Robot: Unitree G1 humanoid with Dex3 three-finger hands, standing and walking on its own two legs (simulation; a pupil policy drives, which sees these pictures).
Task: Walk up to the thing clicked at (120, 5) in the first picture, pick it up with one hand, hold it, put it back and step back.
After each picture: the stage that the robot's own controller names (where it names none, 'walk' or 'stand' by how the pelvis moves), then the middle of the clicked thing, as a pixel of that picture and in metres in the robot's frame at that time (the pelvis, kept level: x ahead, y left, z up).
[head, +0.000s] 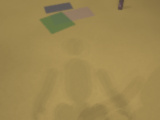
stand; (121, 1) +2.24 -0.52 -0.66
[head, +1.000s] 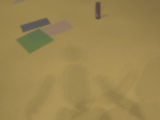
walk; (98, 10) +2.15 -0.04 -0.63
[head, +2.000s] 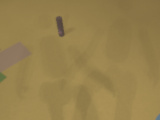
walk; (60, 26) +1.51 +0.38 -0.65
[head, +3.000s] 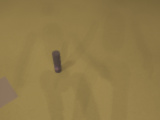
walk; (57, 62) +0.98 +0.29 -0.63
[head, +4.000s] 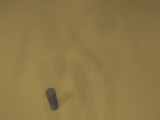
walk; (52, 99) +0.60 +0.24 -0.64
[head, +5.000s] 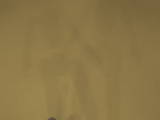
stand; out of the picture +0.39 +0.24 -0.64
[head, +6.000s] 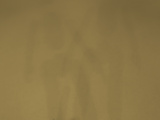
stand; out of the picture +0.40 +0.23 -0.66
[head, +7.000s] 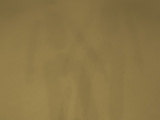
stand; out of the picture +0.39 +0.22 -0.66
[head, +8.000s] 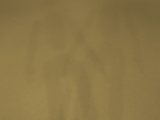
stand; out of the picture +0.39 +0.22 -0.66
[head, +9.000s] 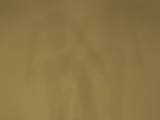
stand; out of the picture +0.39 +0.22 -0.66
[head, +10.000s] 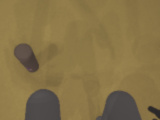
go down; (28, 60) +0.46 +0.25 -0.34
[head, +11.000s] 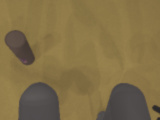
go down; (22, 50) +0.47 +0.27 -0.26
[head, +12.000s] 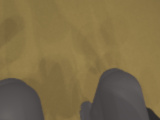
close in; out of the picture +0.45 +0.31 -0.17
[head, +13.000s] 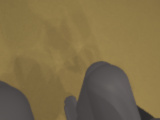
close; out of the picture +0.44 +0.32 -0.16
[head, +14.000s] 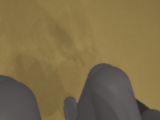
lift; out of the picture +0.40 +0.31 -0.16
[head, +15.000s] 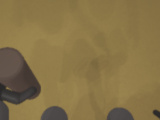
lift; (21, 79) +0.33 +0.20 +0.02
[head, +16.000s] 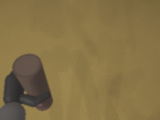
hold; (37, 87) +0.32 +0.17 +0.02
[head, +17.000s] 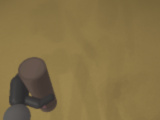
hold; (41, 89) +0.32 +0.16 +0.03
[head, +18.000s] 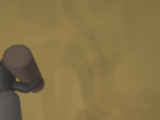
crouch; (28, 73) +0.38 +0.19 -0.02
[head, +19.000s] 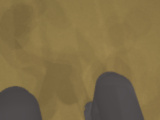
lower; out of the picture +0.50 +0.30 -0.06
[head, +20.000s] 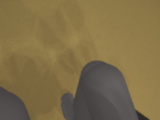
lower; out of the picture +0.45 +0.32 -0.17
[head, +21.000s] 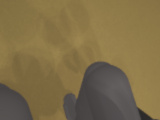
lower; out of the picture +0.43 +0.32 -0.16
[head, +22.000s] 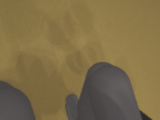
lower; out of the picture +0.42 +0.32 -0.16
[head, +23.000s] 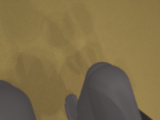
lower; out of the picture +0.42 +0.32 -0.16
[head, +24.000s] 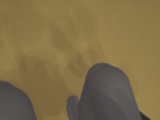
open; out of the picture +0.43 +0.30 -0.17
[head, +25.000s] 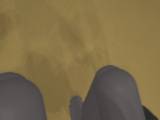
stand; out of the picture +0.42 +0.29 -0.17
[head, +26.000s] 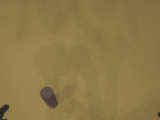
stand; (50, 98) +0.41 +0.21 -0.49
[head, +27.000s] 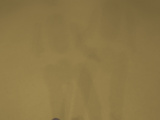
stand; out of the picture +0.40 +0.20 -0.60
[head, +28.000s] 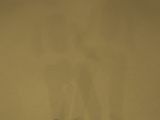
stand; out of the picture +0.39 +0.20 -0.60
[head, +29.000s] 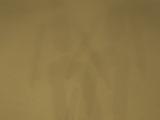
stand; out of the picture +0.40 +0.18 -0.65
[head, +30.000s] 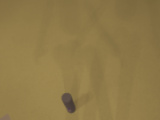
walk; (69, 103) +0.48 +0.19 -0.63
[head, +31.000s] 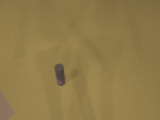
walk; (60, 75) +0.71 +0.19 -0.64
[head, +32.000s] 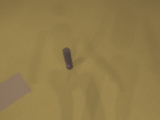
stand; (68, 59) +1.02 +0.26 -0.64
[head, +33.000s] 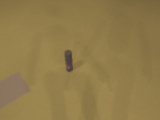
stand; (68, 61) +1.03 +0.19 -0.66
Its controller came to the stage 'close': yes
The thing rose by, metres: 0.67
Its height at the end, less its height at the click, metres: +0.00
